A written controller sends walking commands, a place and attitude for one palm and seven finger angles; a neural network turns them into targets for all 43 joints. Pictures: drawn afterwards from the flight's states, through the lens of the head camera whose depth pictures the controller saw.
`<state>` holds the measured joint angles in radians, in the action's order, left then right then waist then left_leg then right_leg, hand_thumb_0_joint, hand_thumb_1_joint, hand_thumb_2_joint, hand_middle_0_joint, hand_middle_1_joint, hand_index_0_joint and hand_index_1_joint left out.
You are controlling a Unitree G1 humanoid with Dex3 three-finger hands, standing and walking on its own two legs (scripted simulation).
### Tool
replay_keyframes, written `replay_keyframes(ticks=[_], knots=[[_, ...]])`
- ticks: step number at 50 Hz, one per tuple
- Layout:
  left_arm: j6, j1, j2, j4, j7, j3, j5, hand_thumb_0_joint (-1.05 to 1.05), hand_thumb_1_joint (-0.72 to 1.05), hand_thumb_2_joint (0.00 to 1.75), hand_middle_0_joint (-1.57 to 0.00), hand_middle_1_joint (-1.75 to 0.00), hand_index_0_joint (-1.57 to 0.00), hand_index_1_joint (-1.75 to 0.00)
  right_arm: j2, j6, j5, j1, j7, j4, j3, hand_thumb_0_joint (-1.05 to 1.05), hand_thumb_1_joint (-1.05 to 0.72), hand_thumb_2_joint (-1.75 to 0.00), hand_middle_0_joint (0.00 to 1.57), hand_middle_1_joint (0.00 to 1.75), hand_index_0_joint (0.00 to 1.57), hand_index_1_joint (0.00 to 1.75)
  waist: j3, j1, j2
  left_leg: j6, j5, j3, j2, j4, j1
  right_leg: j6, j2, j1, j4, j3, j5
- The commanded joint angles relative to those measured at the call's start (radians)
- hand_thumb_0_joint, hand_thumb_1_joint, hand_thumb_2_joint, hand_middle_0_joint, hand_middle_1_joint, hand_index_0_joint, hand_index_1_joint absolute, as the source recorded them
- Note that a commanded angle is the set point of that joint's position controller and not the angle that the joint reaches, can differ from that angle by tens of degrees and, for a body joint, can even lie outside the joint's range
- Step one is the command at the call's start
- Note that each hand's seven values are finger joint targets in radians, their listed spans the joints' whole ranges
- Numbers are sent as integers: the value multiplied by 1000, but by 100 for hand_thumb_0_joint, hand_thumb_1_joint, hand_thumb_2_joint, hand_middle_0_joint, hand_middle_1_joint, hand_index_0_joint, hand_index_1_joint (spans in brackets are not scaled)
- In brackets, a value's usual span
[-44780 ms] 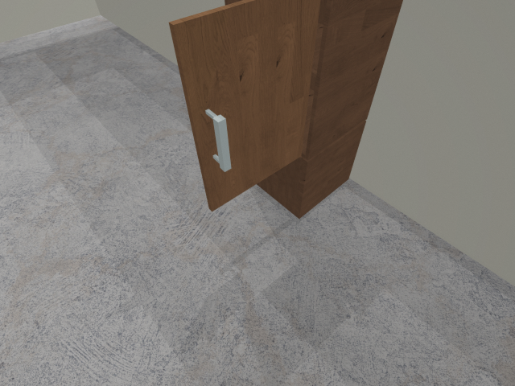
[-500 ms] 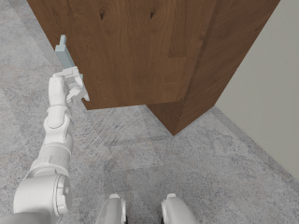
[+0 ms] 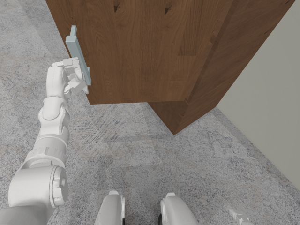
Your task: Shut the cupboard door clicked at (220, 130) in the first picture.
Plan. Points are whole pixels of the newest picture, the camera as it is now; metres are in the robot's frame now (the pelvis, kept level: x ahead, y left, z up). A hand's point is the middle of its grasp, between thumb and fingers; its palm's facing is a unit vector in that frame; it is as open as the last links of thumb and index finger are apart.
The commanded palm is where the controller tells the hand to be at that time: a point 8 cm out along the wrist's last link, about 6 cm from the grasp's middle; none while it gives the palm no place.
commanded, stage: push the door shut along its arc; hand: left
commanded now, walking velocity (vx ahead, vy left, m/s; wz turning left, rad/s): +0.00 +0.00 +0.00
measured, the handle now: (81, 58) +0.56 +0.18 +0.06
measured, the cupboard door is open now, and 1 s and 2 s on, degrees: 60 43 41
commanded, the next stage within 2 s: pull the fist back off the door in 1.02 s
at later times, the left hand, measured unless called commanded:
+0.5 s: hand (89, 62) +0.54 +0.15 +0.07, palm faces -0.11 -0.99 -0.04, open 3.3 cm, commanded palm +0.53 +0.17 +0.06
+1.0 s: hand (103, 47) +0.59 +0.12 +0.07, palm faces -0.24 -0.97 -0.04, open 3.1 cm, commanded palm +0.60 +0.14 +0.06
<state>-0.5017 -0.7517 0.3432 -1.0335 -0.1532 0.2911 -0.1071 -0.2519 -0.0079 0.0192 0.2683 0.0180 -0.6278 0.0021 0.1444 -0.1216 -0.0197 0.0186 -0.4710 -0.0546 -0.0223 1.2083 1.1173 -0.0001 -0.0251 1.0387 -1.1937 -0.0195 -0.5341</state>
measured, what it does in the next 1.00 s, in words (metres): stands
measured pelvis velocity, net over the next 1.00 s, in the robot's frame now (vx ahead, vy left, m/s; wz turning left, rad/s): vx -0.01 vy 0.01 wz -0.05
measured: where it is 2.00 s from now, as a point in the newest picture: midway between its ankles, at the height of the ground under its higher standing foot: outside the picture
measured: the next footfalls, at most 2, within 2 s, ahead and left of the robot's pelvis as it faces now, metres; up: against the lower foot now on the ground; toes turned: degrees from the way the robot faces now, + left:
none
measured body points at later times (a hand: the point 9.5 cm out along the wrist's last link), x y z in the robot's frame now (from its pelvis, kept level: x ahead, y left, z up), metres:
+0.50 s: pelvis -0.01 +0.01 -0.02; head +0.15 +0.03 +0.40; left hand +0.54 +0.20 +0.07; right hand -0.02 -0.26 -0.12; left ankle +0.05 +0.13 -0.63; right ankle +0.02 -0.12 -0.63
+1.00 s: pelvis -0.01 +0.01 -0.04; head +0.18 +0.02 +0.37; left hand +0.60 +0.17 +0.08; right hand -0.05 -0.25 -0.14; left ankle +0.05 +0.13 -0.63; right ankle +0.02 -0.12 -0.63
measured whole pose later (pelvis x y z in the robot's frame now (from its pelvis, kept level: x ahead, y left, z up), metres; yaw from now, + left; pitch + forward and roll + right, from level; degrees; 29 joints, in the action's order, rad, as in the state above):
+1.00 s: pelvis -0.01 +0.01 -0.04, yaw -3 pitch +31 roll -5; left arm -0.28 -1.32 0.68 -1.34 -0.34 0.33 0.01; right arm -0.25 -0.02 0.03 0.38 -0.01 -0.65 -0.06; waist 0.12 -0.29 -0.07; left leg 0.01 -0.50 -0.08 -0.05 1.36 1.41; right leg -0.01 -0.06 1.31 -1.30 -0.04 -0.54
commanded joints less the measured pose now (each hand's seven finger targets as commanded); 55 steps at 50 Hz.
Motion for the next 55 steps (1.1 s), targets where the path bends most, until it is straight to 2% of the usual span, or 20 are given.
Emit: replay_keyframes(ticks=[1, 2, 4, 5, 7, 9, 13, 14, 22, 25, 26, 28, 31, 35, 39, 45, 47, 51, 53, 55], knots=[[-54, -548, 169, 141, -25, -19, 2, 0, 90, 90, -130, -150, -130, -150, -166, -16, 2, 163, 7, 32, 55, 0, -90, -90, 20, 30, 20, 30, 452, -67, -122, -37, 235, -18, 7, -113, -446, 25, -14, -38, 162, -7, 246], [-34, -534, 187, 108, -31, -6, 5, 0, 90, 90, -130, -150, -130, -150, -170, -11, 0, 164, 5, 32, 53, 0, -90, -90, 20, 30, 20, 30, 464, -58, -114, -35, 233, -18, 6, -113, -428, 24, -11, -48, 160, -7, 247], [10, -547, 167, 52, -43, -24, 5, 0, 90, 90, -130, -150, -130, -150, -171, -4, -3, 174, 3, 36, 50, 0, -90, -90, 20, 30, 20, 30, 442, -74, -100, -38, 226, -19, 5, -113, -404, 23, -10, -34, 163, -11, 241], [23, -560, 193, 47, -45, -2, 5, 0, 90, 90, -130, -150, -130, -150, -176, 0, -2, 182, 2, 35, 51, 0, -90, -90, 20, 30, 20, 30, 439, -76, -77, -40, 219, -22, 4, -113, -390, 22, -11, -38, 164, -12, 235], [24, -604, 210, 67, -50, 8, 5, 0, 90, 90, -130, -150, -130, -150, -179, 0, 0, 193, 1, 37, 51, 0, -90, -90, 20, 30, 20, 30, 477, -78, -94, -40, 242, -26, 2, -107, -411, 23, -11, -29, 155, -14, 243], [16, -637, 177, 94, -58, -21, 4, 0, 90, 90, -130, -150, -130, -150, -173, 0, 2, 200, -4, 37, 51, 0, -90, -90, 20, 30, 20, 30, 502, -83, -124, -37, 271, -30, 0, -100, -445, 27, -13, -14, 150, -17, 256], [11, -704, 186, 50, -68, -33, 14, 0, 90, 90, -130, -150, -130, -150, -179, 0, 5, 223, -9, 19, 51, 0, -90, -90, 20, 30, 20, 30, 470, -119, -96, -42, 233, -39, -3, -88, -415, 25, -18, 25, 152, -18, 220], [14, -717, 224, 30, -68, -3, 16, 0, 90, 90, -130, -150, -130, -150, -184, 0, 5, 230, -8, 15, 50, 0, -90, -90, 20, 30, 20, 30, 459, -120, -82, -45, 213, -38, -4, -83, -382, 25, -19, 22, 152, -16, 207], [37, -855, 312, 15, -109, 5, 43, 0, 90, 90, -130, -150, -130, -150, -195, -6, 10, 271, -10, -3, 41, 0, -90, -90, 20, 30, 20, 30, 511, -145, -178, -48, 216, -48, -8, -58, -386, 33, -21, 65, 130, -17, 191], [54, -859, 277, 12, -128, -28, 45, 0, 90, 90, -130, -150, -130, -150, -196, -7, 11, 283, -16, -5, 43, 0, -90, -90, 20, 30, 20, 30, 537, -147, -226, -43, 247, -57, -10, -54, -434, 38, -23, 101, 126, -24, 198], [58, -888, 271, 10, -133, -38, 42, 0, 90, 90, -130, -150, -130, -150, -197, -10, 11, 290, -16, -9, 42, 0, -90, -90, 20, 30, 20, 30, 534, -165, -215, -46, 250, -63, -11, -50, -440, 38, -26, 114, 123, -27, 200], [79, -899, 296, -15, -137, -21, 43, 0, 90, 90, -130, -150, -130, -150, -201, -9, 8, 297, -14, -14, 41, 0, -90, -90, 20, 30, 20, 30, 516, -168, -204, -47, 237, -59, -13, -44, -415, 36, -27, 112, 129, -25, 194], [101, -942, 395, -44, -123, 57, 48, 0, 90, 90, -130, -150, -130, -150, -206, -12, 11, 308, -11, -9, 30, 0, -90, -90, 20, 30, 20, 30, 509, -167, -198, -56, 223, -51, -11, -27, -344, 37, -30, 100, 118, -21, 184], [99, -957, 412, -42, -117, 49, 82, 0, 90, 90, -130, -150, -130, -150, -200, -15, 16, 314, -22, -2, 24, 0, -90, -90, 20, 30, 20, 30, 537, -174, -216, -56, 261, -45, -14, -8, -335, 34, -31, 89, 108, -18, 212], [113, -964, 490, -65, -140, 88, 96, 0, 90, 90, -130, -150, -130, -150, -206, -11, 13, 322, -22, 8, 19, 0, -90, -90, 20, 30, 20, 30, 557, -179, -199, -63, 271, -33, -14, 14, -277, 31, -36, 49, 99, -8, 240], [156, -1067, 494, -90, -182, 47, 109, 0, 90, 90, -130, -150, -130, -150, -206, -19, 7, 337, -15, 2, 13, 0, -90, -90, 20, 30, 20, 30, 546, -221, -215, -71, 249, -30, -17, 46, -235, 28, -42, 84, 90, -5, 236], [164, -1087, 491, -85, -196, 41, 107, 0, 90, 90, -130, -150, -130, -150, -207, -24, 7, 345, -14, -3, 13, 0, -90, -90, 20, 30, 20, 30, 576, -221, -254, -68, 286, -38, -19, 53, -277, 32, -43, 115, 77, -14, 249], [194, -1135, 490, -103, -218, 31, 107, 0, 90, 90, -130, -150, -130, -150, -207, -31, 12, 363, -8, -15, 9, 0, -90, -90, 20, 30, 20, 30, 579, -244, -252, -73, 310, -42, -19, 78, -270, 32, -48, 140, 65, -21, 268], [203, -1154, 514, -86, -226, 33, 113, 0, 90, 90, -130, -150, -130, -150, -210, -31, 14, 367, -7, -20, 7, 0, -90, -90, 20, 30, 20, 30, 601, -238, -286, -68, 319, -46, -23, 79, -290, 35, -48, 144, 60, -26, 265], [215, -1163, 472, -82, -232, 8, 115, 0, 90, 90, -130, -150, -130, -150, -209, -35, 15, 370, -6, -26, 12, 0, -90, -90, 20, 30, 20, 30, 614, -246, -305, -66, 348, -53, -24, 86, -328, 37, -50, 179, 55, -33, 278]])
